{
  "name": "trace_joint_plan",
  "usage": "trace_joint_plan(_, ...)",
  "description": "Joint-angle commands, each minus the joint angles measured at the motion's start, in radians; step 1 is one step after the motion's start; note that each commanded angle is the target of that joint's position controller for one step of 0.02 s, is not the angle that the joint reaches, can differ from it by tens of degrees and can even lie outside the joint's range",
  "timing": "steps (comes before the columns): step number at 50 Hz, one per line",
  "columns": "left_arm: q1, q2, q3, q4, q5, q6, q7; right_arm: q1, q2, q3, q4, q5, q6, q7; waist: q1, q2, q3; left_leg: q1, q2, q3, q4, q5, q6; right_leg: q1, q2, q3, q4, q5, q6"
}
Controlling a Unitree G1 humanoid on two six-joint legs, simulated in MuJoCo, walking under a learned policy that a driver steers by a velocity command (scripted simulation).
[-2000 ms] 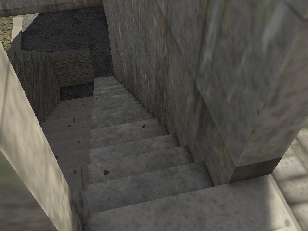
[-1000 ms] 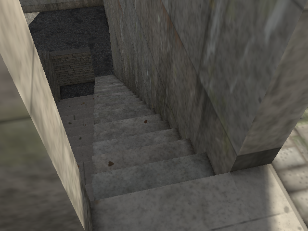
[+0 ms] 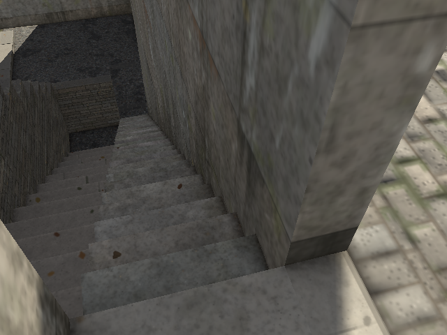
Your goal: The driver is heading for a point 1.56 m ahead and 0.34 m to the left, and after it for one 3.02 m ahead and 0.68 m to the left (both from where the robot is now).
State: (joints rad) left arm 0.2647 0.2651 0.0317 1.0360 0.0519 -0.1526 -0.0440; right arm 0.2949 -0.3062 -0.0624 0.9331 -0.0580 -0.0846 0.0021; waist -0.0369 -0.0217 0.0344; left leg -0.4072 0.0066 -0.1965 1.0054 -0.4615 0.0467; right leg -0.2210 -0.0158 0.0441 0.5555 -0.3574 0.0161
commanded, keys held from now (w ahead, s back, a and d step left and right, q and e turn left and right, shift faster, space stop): no key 1.00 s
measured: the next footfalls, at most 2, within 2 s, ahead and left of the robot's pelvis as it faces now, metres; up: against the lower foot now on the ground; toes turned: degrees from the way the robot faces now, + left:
left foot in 0.30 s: +0.25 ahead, +0.09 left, +0.00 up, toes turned +2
right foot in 0.56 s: +0.15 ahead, -0.16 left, +0.00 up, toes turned -4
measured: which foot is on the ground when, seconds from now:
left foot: up 0.00-0.28, down 0.30-1.00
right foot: down 0.00-0.34, up 0.36-0.54, down 0.56-1.00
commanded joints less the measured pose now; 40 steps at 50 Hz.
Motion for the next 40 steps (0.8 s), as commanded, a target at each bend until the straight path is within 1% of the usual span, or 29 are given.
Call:
trace_joint_plan(1,0.0,0.133,0.017,-0.077,-0.042,-0.015,0.01,-0.113,-0.084,-0.019,-0.08,0.0,-0.039,-0.018,0.019,-0.103,0.048,-0.426,0.026,0.071,0.26,0.095,0.028,0.175,-0.288,0.404,-0.367,0.024,-0.258)
trace_joint_plan(2,-0.045,0.101,0.001,-0.108,-0.025,0.005,0.02,-0.085,-0.044,-0.006,-0.066,-0.014,-0.032,-0.009,-0.022,-0.116,0.072,-0.335,0.07,0.073,0.186,0.177,0.028,0.096,-0.263,0.339,-0.408,0.144,-0.236)
trace_joint_plan(3,-0.069,0.097,0.0,-0.132,-0.024,0.009,0.034,-0.115,0.0,0.006,-0.073,-0.022,-0.021,0.003,-0.029,-0.084,0.085,-0.273,0.089,0.103,0.139,0.227,0.021,0.044,-0.242,0.269,-0.436,0.236,-0.231)
trace_joint_plan(5,-0.065,0.098,0.001,-0.166,-0.028,-0.001,0.054,-0.087,-0.025,-0.009,-0.047,0.001,-0.004,0.033,-0.034,-0.07,0.046,-0.188,0.078,0.175,0.03,0.26,-0.01,0.034,-0.196,0.149,-0.444,0.405,-0.225)
trace_joint_plan(7,-0.035,0.128,0.016,-0.17,-0.027,-0.007,0.045,-0.152,-0.037,-0.009,-0.061,0.003,0.008,0.056,-0.013,-0.069,0.029,-0.134,0.069,0.214,-0.136,0.306,-0.035,0.047,-0.169,0.068,-0.405,0.561,-0.216)
trace_joint_plan(8,0.009,0.139,0.024,-0.159,-0.021,0.0,0.032,-0.198,-0.028,-0.003,-0.085,0.015,0.014,0.06,0.0,-0.062,0.019,-0.131,0.068,0.204,-0.225,0.306,-0.04,0.102,-0.183,0.056,-0.368,0.667,-0.218)
trace_joint_plan(11,0.039,0.163,0.05,-0.155,-0.024,0.018,0.005,-0.243,-0.032,0.01,-0.098,0.028,0.014,0.051,0.025,-0.066,-0.017,-0.146,0.062,0.188,-0.367,0.338,-0.028,0.233,-0.222,0.071,-0.285,0.788,-0.228)
trace_joint_plan(13,0.022,0.169,0.057,-0.164,-0.03,0.032,-0.002,-0.276,-0.05,0.009,-0.103,0.042,0.001,0.042,0.026,-0.032,-0.038,-0.069,0.03,0.225,-0.46,0.441,-0.002,0.239,-0.2,0.057,-0.218,0.814,-0.207)
trace_joint_plan(14,0.038,0.157,0.052,-0.162,-0.031,0.036,-0.006,-0.289,-0.071,0.004,-0.106,0.053,-0.009,0.036,0.02,-0.008,-0.065,0.043,0.002,0.248,-0.509,0.553,0.033,0.203,-0.154,0.041,-0.17,0.853,-0.177)
trace_joint_plan(15,0.065,0.15,0.052,-0.173,-0.033,0.038,-0.01,-0.267,-0.124,-0.01,-0.107,0.065,-0.024,0.026,0.025,0.035,-0.129,0.222,0.008,0.236,-0.496,0.806,0.096,0.132,-0.079,-0.005,-0.094,0.858,-0.12)
trace_joint_plan(16,0.179,0.065,0.022,-0.181,-0.058,0.038,-0.002,-0.246,-0.162,-0.001,-0.133,0.084,-0.035,0.028,0.055,0.167,-0.331,0.567,0.2,0.051,-0.479,1.224,0.278,-0.04,0.019,-0.057,0.052,0.567,-0.008)
trace_joint_plan(17,0.194,0.039,0.003,-0.19,-0.053,0.043,-0.001,-0.161,-0.078,0.03,-0.121,0.089,-0.024,0.036,0.024,0.186,-0.476,0.709,0.359,-0.168,-0.489,1.292,0.354,-0.111,0.037,-0.021,0.202,0.084,0.054)
trace_joint_plan(18,-0.01,0.086,0.027,-0.269,-0.044,0.04,0.004,-0.053,-0.132,0.003,-0.058,0.076,-0.021,0.035,-0.048,0.177,-0.344,0.564,0.32,-0.154,-0.554,1.192,0.307,-0.179,0.036,-0.036,0.401,-0.372,0.077)
trace_joint_plan(19,-0.046,0.088,0.025,-0.29,-0.035,0.043,0.009,-0.084,-0.175,-0.02,-0.061,0.071,-0.032,0.024,-0.031,0.127,-0.253,0.457,0.307,-0.107,-0.603,0.979,0.244,-0.235,-0.019,-0.015,0.51,-0.475,0.07)
trace_joint_plan(20,-0.017,0.097,0.026,-0.278,-0.024,0.043,0.019,-0.16,-0.14,-0.018,-0.081,0.078,-0.035,0.018,-0.004,0.102,-0.19,0.356,0.286,-0.064,-0.64,0.846,0.213,-0.232,-0.066,0.01,0.536,-0.465,0.069)
trace_joint_plan(22,0.044,0.051,0.008,-0.262,-0.023,0.042,0.042,-0.319,-0.023,0.02,-0.113,0.089,-0.049,0.024,0.073,0.052,-0.143,0.182,0.241,0.005,-0.688,0.74,0.19,-0.138,-0.115,0.016,0.458,-0.367,0.095)
trace_joint_plan(23,0.054,0.046,0.006,-0.265,-0.027,0.043,0.043,-0.365,-0.028,0.021,-0.116,0.088,-0.051,0.029,0.103,0.05,-0.154,0.109,0.201,0.057,-0.687,0.718,0.166,-0.057,-0.119,-0.007,0.407,-0.299,0.107)
trace_joint_plan(24,0.097,0.068,0.011,-0.255,-0.036,0.047,0.026,-0.402,-0.081,-0.002,-0.134,0.077,-0.052,0.041,0.125,0.056,-0.165,0.081,0.169,0.088,-0.665,0.703,0.159,-0.013,-0.112,-0.027,0.334,-0.22,0.11)
trace_joint_plan(25,0.123,0.076,0.013,-0.247,-0.05,0.048,0.006,-0.441,-0.103,-0.011,-0.136,0.073,-0.049,0.052,0.143,0.032,-0.159,0.061,0.14,0.125,-0.63,0.638,0.141,0.024,-0.11,-0.059,0.208,-0.076,0.104)
trace_joint_plan(26,0.141,0.076,0.012,-0.237,-0.069,0.045,-0.018,-0.463,-0.106,-0.012,-0.129,0.071,-0.037,0.069,0.148,0.023,-0.14,0.021,0.124,0.13,-0.591,0.538,0.122,0.077,-0.091,-0.088,0.092,0.099,0.094)
trace_joint_plan(28,0.141,0.114,0.019,-0.25,-0.067,0.03,-0.037,-0.367,-0.048,0.001,-0.085,0.068,-0.006,0.108,0.113,0.03,-0.122,-0.018,0.129,0.083,-0.558,0.323,0.07,0.109,-0.102,-0.071,0.037,0.261,0.026)
trace_joint_plan(29,0.043,0.192,0.029,-0.3,-0.071,0.018,-0.034,-0.273,-0.067,-0.015,-0.086,0.075,0.004,0.101,0.019,-0.017,-0.087,0.08,0.082,0.132,-0.548,0.179,0.045,-0.058,-0.139,-0.013,-0.043,0.245,-0.06)
trace_joint_plan(30,-0.048,0.231,0.043,-0.308,-0.055,0.017,-0.032,-0.28,-0.101,-0.027,-0.103,0.077,0.001,0.077,-0.024,-0.062,-0.063,0.159,0.031,0.197,-0.514,0.156,0.014,-0.171,-0.161,0.036,-0.113,0.054,-0.114)
trace_joint_plan(31,-0.11,0.229,0.05,-0.313,-0.051,0.022,-0.029,-0.317,-0.109,-0.029,-0.119,0.071,-0.004,0.058,-0.023,-0.06,-0.047,0.216,0.016,0.215,-0.494,0.19,-0.007,-0.235,-0.163,0.056,-0.163,-0.105,-0.116)
trace_joint_plan(32,-0.149,0.19,0.041,-0.319,-0.057,0.024,-0.025,-0.331,-0.094,-0.023,-0.13,0.069,-0.007,0.045,-0.027,-0.029,-0.06,0.25,0.03,0.197,-0.51,0.224,-0.006,-0.234,-0.148,0.042,-0.163,-0.135,-0.094)
trace_joint_plan(33,-0.163,0.147,0.031,-0.32,-0.062,0.025,-0.023,-0.329,-0.082,-0.019,-0.129,0.076,-0.01,0.04,-0.022,-0.006,-0.073,0.254,0.039,0.178,-0.527,0.278,0.0,-0.195,-0.134,0.026,-0.14,-0.09,-0.076)
trace_joint_plan(34,-0.147,0.139,0.029,-0.312,-0.065,0.025,-0.024,-0.33,-0.081,-0.016,-0.131,0.084,-0.012,0.042,-0.007,0.004,-0.09,0.247,0.043,0.166,-0.532,0.368,0.007,-0.143,-0.121,0.009,-0.112,0.001,-0.064)
trace_joint_plan(37,-0.051,0.168,0.041,-0.273,-0.061,0.026,-0.011,-0.331,-0.098,-0.022,-0.139,0.079,-0.015,0.055,0.027,0.001,-0.128,0.242,0.045,0.17,-0.508,0.537,0.028,-0.055,-0.099,-0.037,-0.058,0.186,-0.055)
trace_joint_plan(40,-0.037,0.173,0.046,-0.267,-0.059,0.027,-0.011,-0.314,-0.111,-0.03,-0.136,0.077,-0.01,0.051,0.026,-0.009,-0.122,0.229,0.039,0.182,-0.493,0.538,0.02,-0.041,-0.099,-0.041,-0.056,0.237,-0.064)
Velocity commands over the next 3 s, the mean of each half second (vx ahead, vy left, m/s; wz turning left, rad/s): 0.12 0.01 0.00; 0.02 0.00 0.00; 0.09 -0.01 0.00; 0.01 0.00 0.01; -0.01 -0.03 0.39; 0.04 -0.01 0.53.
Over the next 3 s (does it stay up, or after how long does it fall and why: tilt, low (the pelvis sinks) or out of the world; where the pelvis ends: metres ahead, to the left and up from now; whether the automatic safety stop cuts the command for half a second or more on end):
stays up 0.26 -0.10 0.02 its command is cut before an obstacle after 1.1 s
